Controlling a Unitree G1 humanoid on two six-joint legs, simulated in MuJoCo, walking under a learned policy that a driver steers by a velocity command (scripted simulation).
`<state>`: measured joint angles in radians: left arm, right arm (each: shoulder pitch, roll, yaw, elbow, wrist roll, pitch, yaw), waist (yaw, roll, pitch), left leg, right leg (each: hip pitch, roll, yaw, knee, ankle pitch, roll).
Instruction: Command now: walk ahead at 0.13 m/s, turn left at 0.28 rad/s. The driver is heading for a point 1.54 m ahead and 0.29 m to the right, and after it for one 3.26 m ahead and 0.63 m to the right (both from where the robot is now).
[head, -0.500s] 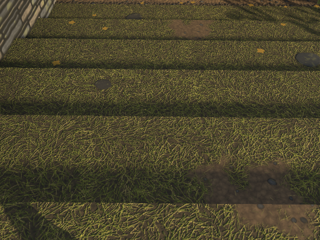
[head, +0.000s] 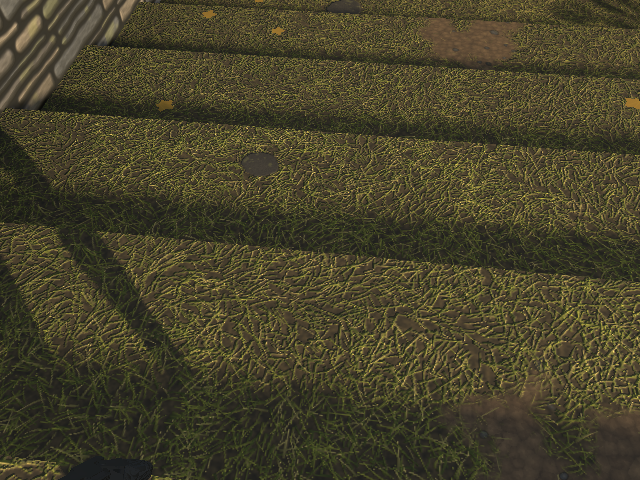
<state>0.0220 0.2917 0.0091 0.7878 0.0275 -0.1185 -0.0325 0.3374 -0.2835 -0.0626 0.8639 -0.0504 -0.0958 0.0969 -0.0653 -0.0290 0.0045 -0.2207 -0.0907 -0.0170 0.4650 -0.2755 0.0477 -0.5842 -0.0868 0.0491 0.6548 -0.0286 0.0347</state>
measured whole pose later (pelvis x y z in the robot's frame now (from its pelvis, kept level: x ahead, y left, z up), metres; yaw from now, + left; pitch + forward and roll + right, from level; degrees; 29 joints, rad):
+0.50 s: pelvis +0.08 -0.03 +0.00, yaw -4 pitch +1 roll +0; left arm 0.11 0.31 0.06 0.80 0.01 -0.10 -0.03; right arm 0.20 -0.30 -0.08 0.78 -0.02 -0.05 -0.03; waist -0.02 0.00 0.04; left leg -0.15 0.05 0.08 0.52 -0.39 0.05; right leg -0.37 0.05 0.04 0.49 -0.14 -0.07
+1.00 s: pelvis +0.11 -0.08 +0.01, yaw -19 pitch +0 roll +0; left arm 0.24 0.29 0.08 0.78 0.02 -0.10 -0.03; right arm 0.17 -0.31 -0.06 0.72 -0.07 -0.05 0.00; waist 0.02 0.00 0.08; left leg -0.43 0.08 -0.02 0.99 -0.48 -0.04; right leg -0.20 0.09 0.00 0.29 -0.08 -0.09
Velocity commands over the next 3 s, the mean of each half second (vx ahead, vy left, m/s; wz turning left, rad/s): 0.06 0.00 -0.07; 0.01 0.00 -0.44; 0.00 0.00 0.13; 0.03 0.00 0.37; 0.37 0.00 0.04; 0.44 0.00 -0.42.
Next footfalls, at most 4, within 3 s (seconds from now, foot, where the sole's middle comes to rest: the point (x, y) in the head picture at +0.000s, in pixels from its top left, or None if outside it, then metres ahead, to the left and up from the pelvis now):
0.04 right None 0.19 -0.14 -0.77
0.78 right None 0.17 -0.17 -0.77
1.20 left None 0.24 0.06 -0.77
1.92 right None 0.20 -0.17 -0.77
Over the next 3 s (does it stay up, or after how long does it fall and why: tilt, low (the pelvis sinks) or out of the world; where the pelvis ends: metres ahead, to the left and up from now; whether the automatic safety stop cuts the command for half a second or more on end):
stays up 0.68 -0.09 -0.17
